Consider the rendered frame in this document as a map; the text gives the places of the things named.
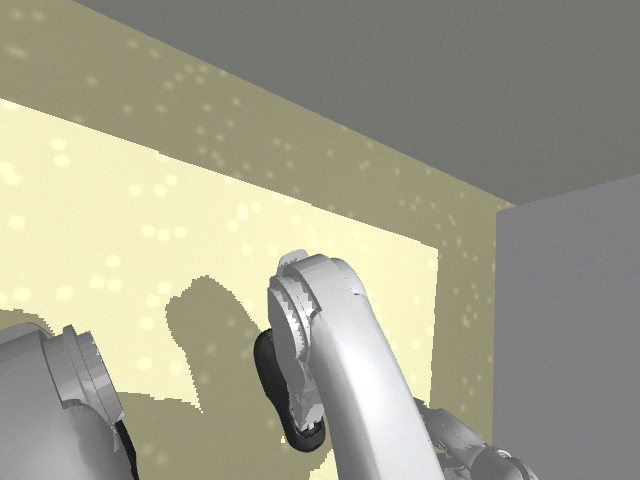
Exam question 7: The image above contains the right robot arm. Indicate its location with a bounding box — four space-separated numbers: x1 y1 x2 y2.
470 446 539 480

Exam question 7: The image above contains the right robot hand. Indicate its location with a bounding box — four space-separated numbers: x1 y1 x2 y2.
413 397 490 480

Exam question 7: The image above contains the left robot foot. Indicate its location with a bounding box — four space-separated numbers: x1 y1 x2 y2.
114 420 139 480

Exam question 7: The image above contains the right robot foot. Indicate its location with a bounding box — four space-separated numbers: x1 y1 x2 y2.
254 328 325 452

